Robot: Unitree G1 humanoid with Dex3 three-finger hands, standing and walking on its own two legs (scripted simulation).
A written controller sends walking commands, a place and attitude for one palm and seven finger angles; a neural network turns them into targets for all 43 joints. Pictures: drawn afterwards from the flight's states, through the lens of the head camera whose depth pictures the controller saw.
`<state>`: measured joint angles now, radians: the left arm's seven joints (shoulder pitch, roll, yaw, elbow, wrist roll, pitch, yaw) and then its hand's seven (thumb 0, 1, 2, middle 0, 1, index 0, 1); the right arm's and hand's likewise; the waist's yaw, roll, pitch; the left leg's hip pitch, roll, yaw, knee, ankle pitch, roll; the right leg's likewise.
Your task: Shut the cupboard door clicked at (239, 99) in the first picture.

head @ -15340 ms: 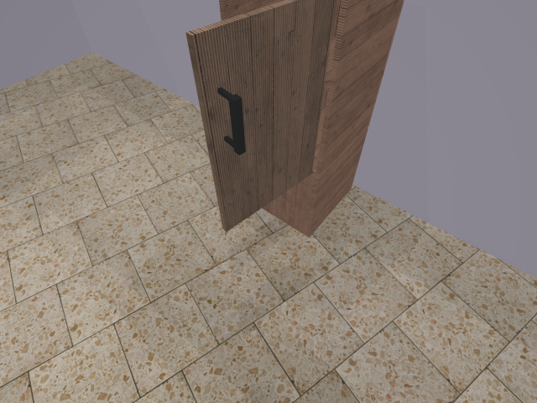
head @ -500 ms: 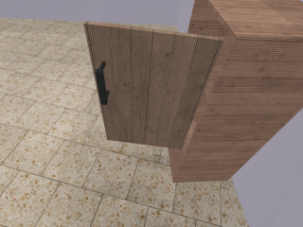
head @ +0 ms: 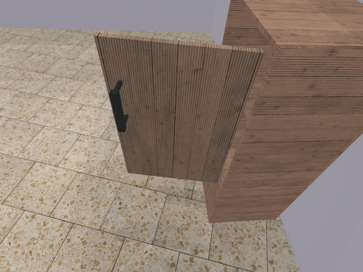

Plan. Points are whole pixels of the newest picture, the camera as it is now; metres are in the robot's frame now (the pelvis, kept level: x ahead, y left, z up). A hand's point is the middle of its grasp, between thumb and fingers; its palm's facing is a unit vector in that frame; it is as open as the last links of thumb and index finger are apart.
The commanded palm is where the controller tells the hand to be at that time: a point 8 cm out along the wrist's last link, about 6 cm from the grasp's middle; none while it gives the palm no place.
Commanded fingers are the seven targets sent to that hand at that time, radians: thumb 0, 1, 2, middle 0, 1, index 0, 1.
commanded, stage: look again from close up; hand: left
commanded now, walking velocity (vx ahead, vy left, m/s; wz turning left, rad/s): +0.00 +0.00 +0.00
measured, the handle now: (120, 107) +0.51 +0.21 +0.05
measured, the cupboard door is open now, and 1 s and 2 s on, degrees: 80 80 80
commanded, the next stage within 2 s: shuffle to correct the standing spot in 0.10 s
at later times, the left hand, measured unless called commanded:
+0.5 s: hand out of the picture +0.03 +0.20 -0.19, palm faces +0.01 -0.98 -0.20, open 7.3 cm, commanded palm none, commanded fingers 0.00 0.90 0.90 -0.20 -0.30 -0.20 -0.30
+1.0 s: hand out of the picture +0.09 +0.19 -0.18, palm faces -0.03 -0.97 -0.25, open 7.3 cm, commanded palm none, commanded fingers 0.00 0.90 0.90 -0.20 -0.30 -0.20 -0.30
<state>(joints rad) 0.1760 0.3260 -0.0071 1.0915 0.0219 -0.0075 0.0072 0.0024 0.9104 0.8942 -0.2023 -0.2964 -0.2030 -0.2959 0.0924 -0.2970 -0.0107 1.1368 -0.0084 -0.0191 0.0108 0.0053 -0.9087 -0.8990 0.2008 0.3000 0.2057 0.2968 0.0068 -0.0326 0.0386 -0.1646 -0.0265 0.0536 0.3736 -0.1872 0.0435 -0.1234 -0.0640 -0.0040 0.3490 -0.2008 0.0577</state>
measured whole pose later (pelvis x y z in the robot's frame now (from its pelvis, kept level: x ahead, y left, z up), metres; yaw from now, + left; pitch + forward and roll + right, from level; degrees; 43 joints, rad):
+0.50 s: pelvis +0.03 +0.01 -0.01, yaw -1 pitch -1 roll -1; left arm 0.31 0.22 0.00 1.10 0.02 0.01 0.01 0.00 0.91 0.89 -0.20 -0.30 -0.20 -0.30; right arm 0.24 -0.23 0.00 1.15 -0.02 0.01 0.01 0.00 -0.91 -0.90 0.20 0.30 0.20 0.30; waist 0.02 -0.02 -0.01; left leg -0.19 -0.01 0.07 0.52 -0.32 0.04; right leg -0.12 -0.05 0.01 0.42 -0.29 0.06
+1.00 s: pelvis +0.03 +0.00 -0.01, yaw -3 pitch -2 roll +0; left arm 0.23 0.18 0.01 1.03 0.02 -0.01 0.05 0.00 0.91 0.89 -0.20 -0.30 -0.20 -0.30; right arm 0.26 -0.15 -0.02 1.09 -0.01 -0.01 -0.03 0.01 -0.91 -0.90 0.20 0.30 0.20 0.30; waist -0.02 0.02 0.05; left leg -0.18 -0.01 0.10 0.56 -0.33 0.04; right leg -0.24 0.00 -0.03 0.58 -0.30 -0.02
